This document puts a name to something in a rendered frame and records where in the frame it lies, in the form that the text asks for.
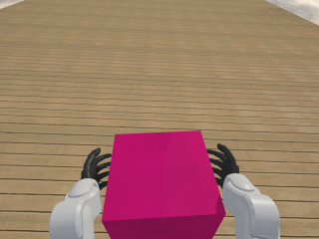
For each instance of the right robot hand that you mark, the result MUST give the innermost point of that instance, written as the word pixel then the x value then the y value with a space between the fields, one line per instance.
pixel 227 164

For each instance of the right robot forearm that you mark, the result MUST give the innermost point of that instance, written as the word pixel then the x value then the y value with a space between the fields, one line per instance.
pixel 256 215

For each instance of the left robot hand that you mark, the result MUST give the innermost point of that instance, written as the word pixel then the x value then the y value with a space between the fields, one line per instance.
pixel 91 169

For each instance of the left robot forearm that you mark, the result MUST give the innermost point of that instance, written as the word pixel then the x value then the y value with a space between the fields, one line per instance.
pixel 73 218

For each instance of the carton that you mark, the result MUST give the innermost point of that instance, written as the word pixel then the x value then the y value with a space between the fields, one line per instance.
pixel 161 185

